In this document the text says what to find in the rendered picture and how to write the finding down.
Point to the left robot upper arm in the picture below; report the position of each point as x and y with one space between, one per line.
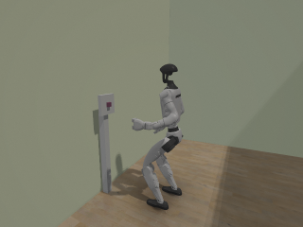
166 98

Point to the robot left forearm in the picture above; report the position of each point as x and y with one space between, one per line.
165 122

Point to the right robot upper arm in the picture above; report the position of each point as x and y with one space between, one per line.
182 105

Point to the robot right thigh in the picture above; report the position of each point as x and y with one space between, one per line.
162 159

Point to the robot right hand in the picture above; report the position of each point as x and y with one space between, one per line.
160 129

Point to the right robot shin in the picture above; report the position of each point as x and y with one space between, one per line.
168 174

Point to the panel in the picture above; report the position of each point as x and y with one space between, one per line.
104 138

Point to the robot left hand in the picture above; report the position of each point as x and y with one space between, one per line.
138 124

